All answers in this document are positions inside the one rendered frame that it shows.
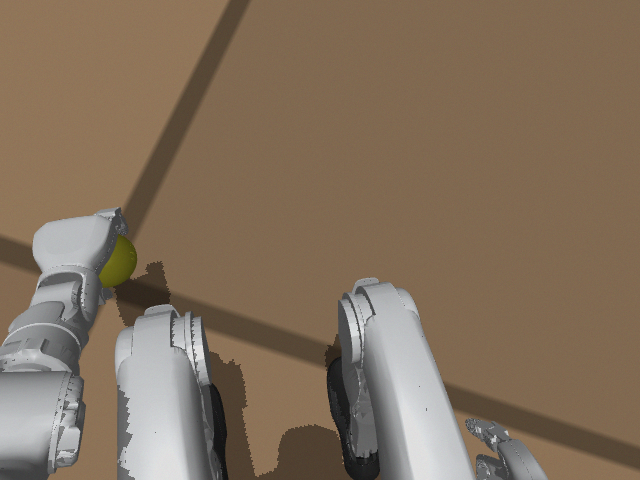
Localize ball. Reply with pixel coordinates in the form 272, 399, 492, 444
98, 234, 137, 288

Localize right robot hand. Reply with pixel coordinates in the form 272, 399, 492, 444
465, 418, 549, 480

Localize right robot foot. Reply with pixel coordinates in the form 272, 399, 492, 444
327, 357, 380, 480

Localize left robot arm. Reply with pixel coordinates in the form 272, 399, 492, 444
0, 265, 101, 480

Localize left robot foot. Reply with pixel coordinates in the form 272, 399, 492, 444
209, 383, 229, 480

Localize left robot hand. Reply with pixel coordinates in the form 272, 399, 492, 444
32, 207, 129, 305

